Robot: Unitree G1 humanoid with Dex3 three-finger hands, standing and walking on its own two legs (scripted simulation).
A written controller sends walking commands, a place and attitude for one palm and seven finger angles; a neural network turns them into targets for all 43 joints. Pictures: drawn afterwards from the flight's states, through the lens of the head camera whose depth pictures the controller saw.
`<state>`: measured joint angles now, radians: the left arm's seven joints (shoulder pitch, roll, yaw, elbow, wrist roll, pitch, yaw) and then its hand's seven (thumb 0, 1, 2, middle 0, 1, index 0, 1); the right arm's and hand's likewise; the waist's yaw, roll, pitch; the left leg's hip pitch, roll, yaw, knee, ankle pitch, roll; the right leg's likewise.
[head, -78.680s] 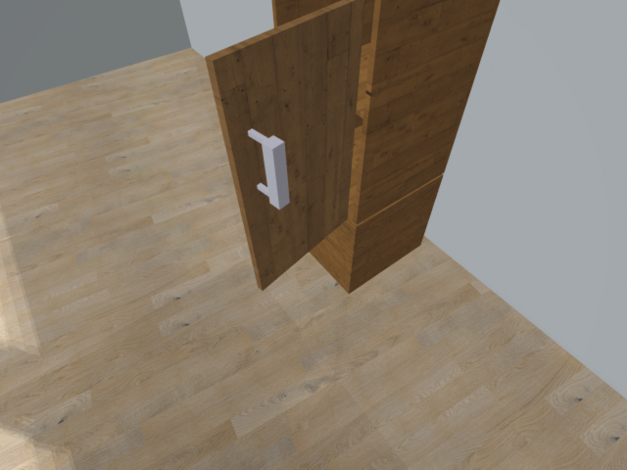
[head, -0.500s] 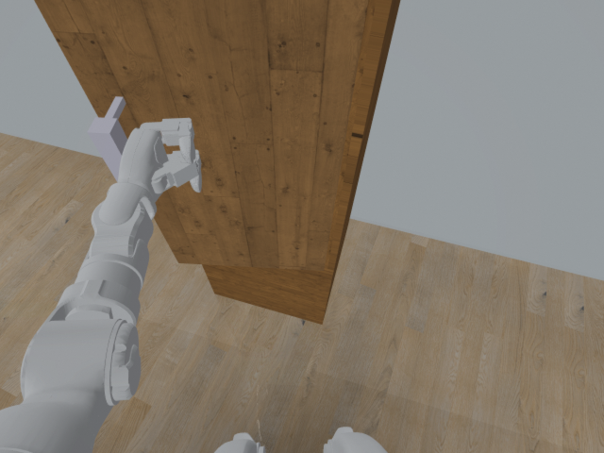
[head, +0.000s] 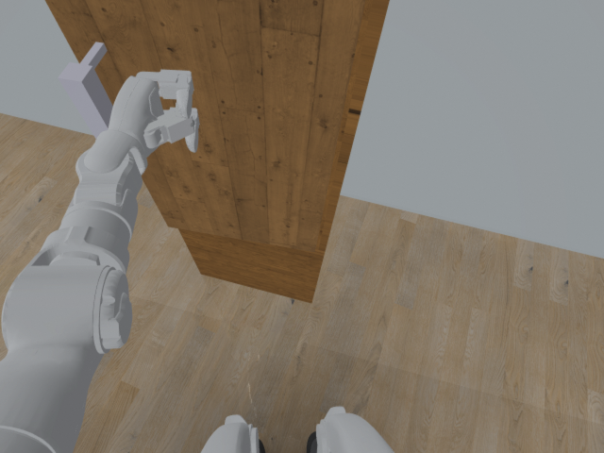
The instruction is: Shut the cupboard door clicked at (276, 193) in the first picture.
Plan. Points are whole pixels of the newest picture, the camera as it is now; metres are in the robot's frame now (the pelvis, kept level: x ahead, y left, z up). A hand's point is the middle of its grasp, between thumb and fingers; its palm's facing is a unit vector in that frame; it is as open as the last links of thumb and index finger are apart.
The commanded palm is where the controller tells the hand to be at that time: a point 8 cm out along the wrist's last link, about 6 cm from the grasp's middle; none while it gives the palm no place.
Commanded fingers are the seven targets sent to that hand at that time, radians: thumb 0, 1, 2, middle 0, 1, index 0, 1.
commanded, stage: push the door shut along its arc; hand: left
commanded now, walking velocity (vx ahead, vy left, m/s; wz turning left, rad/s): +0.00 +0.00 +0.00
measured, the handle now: (110, 105) +0.56 +0.20 +0.10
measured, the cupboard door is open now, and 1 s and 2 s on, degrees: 5 0 0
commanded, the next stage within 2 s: pull the fist back off the door in 0.46 s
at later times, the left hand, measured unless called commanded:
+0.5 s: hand (197, 112) +0.53 +0.08 +0.11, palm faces -0.39 -0.92 -0.04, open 3.5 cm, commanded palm +0.57 +0.09 +0.11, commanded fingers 0.00 0.90 0.90 -1.30 -1.50 -1.30 -1.50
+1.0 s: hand (215, 111) +0.53 +0.06 +0.11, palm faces +0.09 -0.99 -0.09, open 3.4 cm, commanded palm +0.51 +0.09 +0.11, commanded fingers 0.00 0.90 0.90 -1.30 -1.50 -1.30 -1.50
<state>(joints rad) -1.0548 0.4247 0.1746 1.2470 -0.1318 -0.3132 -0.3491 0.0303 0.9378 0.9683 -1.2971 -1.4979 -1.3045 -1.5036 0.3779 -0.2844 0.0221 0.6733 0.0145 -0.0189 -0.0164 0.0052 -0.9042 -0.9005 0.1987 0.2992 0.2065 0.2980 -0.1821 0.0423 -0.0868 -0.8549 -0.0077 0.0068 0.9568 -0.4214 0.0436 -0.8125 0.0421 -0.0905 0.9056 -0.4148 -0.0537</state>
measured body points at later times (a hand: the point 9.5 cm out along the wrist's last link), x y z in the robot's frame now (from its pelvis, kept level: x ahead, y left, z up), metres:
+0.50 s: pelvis -0.01 +0.00 -0.02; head +0.13 +0.02 +0.41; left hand +0.54 +0.14 +0.12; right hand -0.02 -0.27 -0.12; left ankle +0.02 +0.09 -0.68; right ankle +0.01 -0.09 -0.68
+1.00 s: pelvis -0.03 +0.00 -0.02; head +0.09 +0.01 +0.42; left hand +0.52 +0.12 +0.11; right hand -0.07 -0.24 -0.13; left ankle +0.02 +0.09 -0.68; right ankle +0.01 -0.09 -0.68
